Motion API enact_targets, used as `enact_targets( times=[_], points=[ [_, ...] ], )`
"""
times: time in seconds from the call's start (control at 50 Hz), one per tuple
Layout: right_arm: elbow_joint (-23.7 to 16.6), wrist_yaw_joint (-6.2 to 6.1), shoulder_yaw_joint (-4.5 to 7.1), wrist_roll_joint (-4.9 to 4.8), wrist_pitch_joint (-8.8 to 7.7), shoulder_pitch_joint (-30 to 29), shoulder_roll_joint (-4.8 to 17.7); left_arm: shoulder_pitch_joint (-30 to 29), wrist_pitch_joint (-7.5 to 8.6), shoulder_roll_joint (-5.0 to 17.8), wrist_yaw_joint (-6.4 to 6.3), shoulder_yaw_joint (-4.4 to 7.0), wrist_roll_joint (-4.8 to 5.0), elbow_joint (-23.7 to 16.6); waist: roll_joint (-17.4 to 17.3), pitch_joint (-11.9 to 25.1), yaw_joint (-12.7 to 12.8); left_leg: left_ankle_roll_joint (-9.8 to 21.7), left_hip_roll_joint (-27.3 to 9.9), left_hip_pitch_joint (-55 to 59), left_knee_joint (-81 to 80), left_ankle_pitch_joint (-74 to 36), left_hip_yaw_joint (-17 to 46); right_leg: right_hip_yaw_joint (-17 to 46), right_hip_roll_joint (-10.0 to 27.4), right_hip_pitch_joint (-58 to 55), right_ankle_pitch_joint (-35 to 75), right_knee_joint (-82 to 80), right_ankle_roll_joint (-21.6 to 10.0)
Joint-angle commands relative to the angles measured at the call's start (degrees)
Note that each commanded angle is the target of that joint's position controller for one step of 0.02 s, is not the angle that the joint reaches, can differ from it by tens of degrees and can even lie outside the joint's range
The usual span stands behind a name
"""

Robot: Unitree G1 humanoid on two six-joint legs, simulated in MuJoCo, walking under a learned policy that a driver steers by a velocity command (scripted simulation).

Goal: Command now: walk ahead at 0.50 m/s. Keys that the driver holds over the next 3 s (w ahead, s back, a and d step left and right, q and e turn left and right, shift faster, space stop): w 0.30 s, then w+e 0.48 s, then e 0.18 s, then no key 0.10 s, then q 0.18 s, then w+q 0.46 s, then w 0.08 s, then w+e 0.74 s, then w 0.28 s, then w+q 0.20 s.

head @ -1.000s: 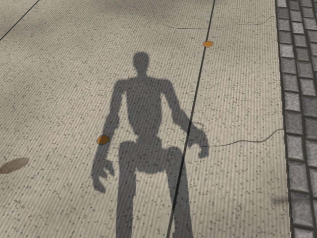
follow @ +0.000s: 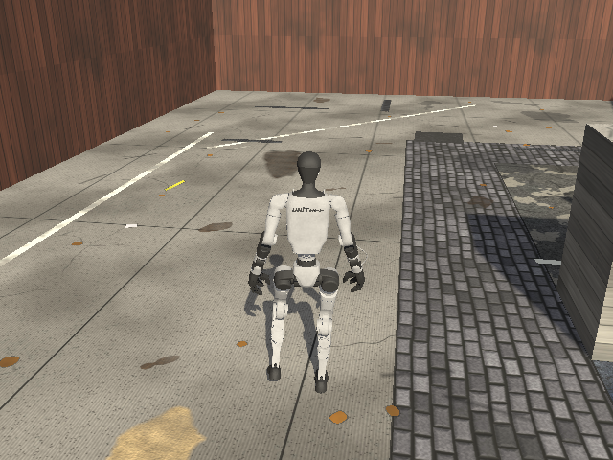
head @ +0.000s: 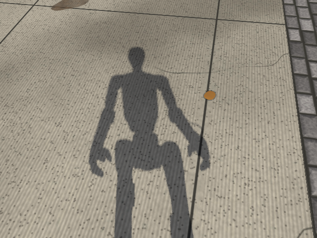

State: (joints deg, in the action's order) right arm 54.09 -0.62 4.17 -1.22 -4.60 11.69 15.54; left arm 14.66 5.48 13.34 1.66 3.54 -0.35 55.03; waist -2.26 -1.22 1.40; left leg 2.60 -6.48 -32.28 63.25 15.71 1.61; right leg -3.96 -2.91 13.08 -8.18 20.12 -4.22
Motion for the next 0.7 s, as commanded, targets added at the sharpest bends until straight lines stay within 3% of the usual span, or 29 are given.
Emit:
enact_targets(
  times=[0.02, 0.06, 0.14, 0.24, 0.3, 0.32, 0.34, 0.36, 0.38, 0.4, 0.42, 0.44, 0.46, 0.5, 0.54, 0.62, 0.7],
  points=[
    [-2.5, -0.40, 0.97, 0.61, 0.56, 1.2, 3.0, -0.4, 1.10, 8.2, -0.89, 1.46, 0.00, -2.4, 5.5, 0.4, -1.9, -1.3, -3.1, -6.1, -5.8, -7.0, 1.8, 13.9, 15.9, -2.8, 6.4, -13.6, -9.4],
    [-3.7, -0.22, 0.98, 0.93, 0.42, -2.6, 2.7, 1.4, 0.77, 8.5, -1.54, 1.44, 0.17, -1.8, 5.2, -0.3, -1.1, -2.2, -2.8, -8.5, -12.2, -13.1, 1.6, 11.9, 15.4, -4.6, 8.2, -14.0, -8.7],
    [-5.7, 0.63, 0.29, 0.58, -0.06, -10.0, 1.4, 4.8, 0.38, 8.8, -2.07, 1.34, 0.75, -0.6, 5.6, -1.9, 1.2, -2.3, -0.5, -6.4, -24.6, -21.9, -0.8, 7.7, 13.6, -6.1, 8.1, -14.3, -7.0],
    [-8.5, 2.22, -0.42, -0.01, -0.67, -17.1, 1.5, 9.4, -0.82, 9.4, -2.32, 1.75, 1.22, 1.9, 5.6, -4.2, 3.2, -1.1, 1.0, -7.8, -31.9, -18.6, -1.3, 7.5, 16.9, -14.7, 9.6, -11.0, -6.7],
    [-8.7, 2.96, 0.10, -0.16, -1.21, -14.7, 3.6, 8.2, -1.62, 10.6, -2.62, 2.34, 1.44, 2.1, 7.0, -2.5, 0.5, 1.1, 2.8, -2.2, -34.2, -12.5, -2.2, 7.7, 18.6, -18.1, 19.3, -6.1, -5.3],
    [-7.8, 2.86, 0.87, 0.03, -1.40, -10.7, 5.1, 7.1, -1.86, 10.8, -2.61, 2.40, 1.56, 1.8, 7.6, 0.0, -2.0, 2.1, 4.7, 5.2, -35.1, -11.4, -3.6, 7.4, 17.7, -17.3, 28.5, -1.2, -4.5],
    [-5.0, 2.49, 2.31, 0.23, -1.49, -1.5, 7.5, 6.1, -2.12, 9.7, -2.53, 1.92, 1.52, 1.5, 6.7, 5.3, -6.5, 3.6, 6.0, 18.0, -35.8, -12.4, -4.4, 5.7, 14.6, -14.0, 33.6, 9.0, -3.1],
    [-2.7, 1.86, 3.61, 1.18, -1.59, 9.6, 11.9, 6.2, -2.12, 7.6, -2.44, 0.92, 0.70, 0.0, 1.6, 14.2, -10.1, 7.0, -3.2, 36.9, -33.7, -13.3, 5.5, 3.5, 10.9, -1.9, 20.6, 26.3, -1.1],
    [-1.2, 1.93, 4.45, 1.24, -1.28, 13.8, 16.1, 13.8, -0.98, -0.5, -1.92, -1.34, 0.75, -0.2, -13.9, 22.5, -6.6, 15.7, -17.5, 56.8, -39.8, -3.2, 32.1, 3.1, 0.2, 21.0, -17.7, 47.1, 2.7],
    [-1.6, 1.82, 2.82, 0.97, -1.28, 13.7, 10.3, 10.5, 0.22, 5.3, -1.78, 0.00, 2.17, 0.5, -9.9, 22.7, -8.6, 14.5, -17.1, 55.2, -44.7, 3.1, 37.6, 11.8, 1.7, 26.7, -25.1, 54.8, 2.0],
    [-2.3, 1.51, 1.98, 0.92, -1.53, 8.7, 7.7, 5.2, 0.77, 8.8, -1.81, 1.07, 3.49, -1.3, -7.5, 14.0, -8.1, 11.4, -15.5, 48.0, -45.7, 1.8, 28.5, 11.4, 4.5, 30.7, -21.0, 56.5, 1.2],
    [-3.3, 1.40, 1.37, 1.18, -1.71, 4.0, 6.0, 2.3, 0.76, 8.6, -2.22, 1.14, 3.46, -1.9, -3.4, 9.5, -6.3, 9.7, -13.6, 39.6, -47.2, -2.1, 21.4, 9.9, 7.7, 29.1, -15.6, 54.5, 1.0],
    [-3.4, 1.53, 0.88, 1.51, -1.93, 0.9, 4.1, 0.9, 0.31, 8.1, -2.61, 1.56, 2.73, -2.0, -2.0, 5.7, -4.7, 8.6, -11.7, 32.2, -49.5, -5.3, 15.9, 9.6, 9.4, 26.7, -12.0, 51.2, 1.1],
    [-2.8, 1.65, 0.45, 2.28, -2.29, -1.1, 2.3, 3.6, -1.44, 5.4, -2.56, 1.82, 2.59, -1.3, -3.8, 3.5, -1.8, 7.5, -9.4, 25.1, -53.1, -7.9, 9.0, 10.2, 11.3, 20.9, -8.4, 48.0, 0.9],
    [-2.0, 1.29, 0.79, 2.16, -2.56, -0.7, 3.4, 3.4, -2.76, 3.8, -2.55, 1.86, 2.66, -1.8, -2.7, 1.4, -0.8, 7.9, -9.2, 22.6, -55.4, -11.1, 4.2, 10.1, 11.8, 21.9, -6.3, 45.8, 1.1],
    [-1.1, -0.01, 1.40, 2.48, -2.39, 1.1, 5.3, -1.9, -3.30, 4.0, -2.14, 2.26, 1.84, -4.1, -0.9, -0.9, -1.2, 7.4, -8.7, 24.6, -56.8, -16.2, -2.9, 11.0, 11.2, 28.0, 4.4, 37.0, 2.3],
    [-1.0, -0.85, 1.55, 2.02, -1.83, 2.7, 6.4, -9.1, -2.88, 2.9, -0.69, 1.55, 1.44, -6.8, -0.1, -2.9, -3.2, 6.0, -7.6, 26.4, -57.5, -18.3, -9.6, 6.1, 10.3, 26.7, 12.5, 25.3, 2.3]
  ],
)
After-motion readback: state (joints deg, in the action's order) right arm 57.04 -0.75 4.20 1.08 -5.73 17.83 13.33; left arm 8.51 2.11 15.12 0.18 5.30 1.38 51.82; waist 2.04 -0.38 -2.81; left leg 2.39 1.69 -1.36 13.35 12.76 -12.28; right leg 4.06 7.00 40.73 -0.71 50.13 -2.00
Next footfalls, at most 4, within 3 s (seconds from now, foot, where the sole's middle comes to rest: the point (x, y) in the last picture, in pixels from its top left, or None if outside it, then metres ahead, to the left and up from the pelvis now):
0.36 left None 0.38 0.16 -0.78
0.90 right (201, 203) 0.64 -0.11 -0.78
1.52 left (152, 184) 0.73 0.11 -0.78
1.94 right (198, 128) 1.07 -0.13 -0.78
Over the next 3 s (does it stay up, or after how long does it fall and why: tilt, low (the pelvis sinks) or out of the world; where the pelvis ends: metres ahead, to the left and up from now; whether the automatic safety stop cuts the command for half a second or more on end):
stays up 1.43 -0.17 -0.01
